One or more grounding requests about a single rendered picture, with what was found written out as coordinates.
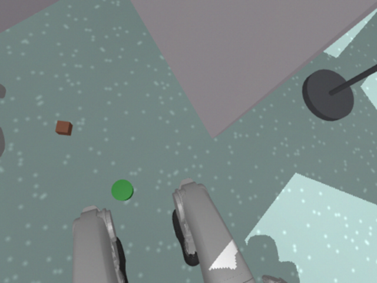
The right robot foot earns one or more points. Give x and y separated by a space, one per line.
190 259

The floor lamp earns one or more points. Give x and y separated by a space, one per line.
328 95

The left robot foot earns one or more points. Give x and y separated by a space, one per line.
122 261

